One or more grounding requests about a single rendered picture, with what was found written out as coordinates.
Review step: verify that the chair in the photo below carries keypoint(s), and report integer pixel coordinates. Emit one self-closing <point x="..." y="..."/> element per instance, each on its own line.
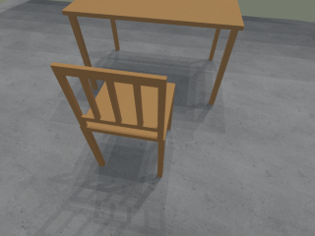
<point x="129" y="104"/>

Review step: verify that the table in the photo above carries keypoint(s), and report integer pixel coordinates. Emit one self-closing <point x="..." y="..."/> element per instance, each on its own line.
<point x="212" y="14"/>

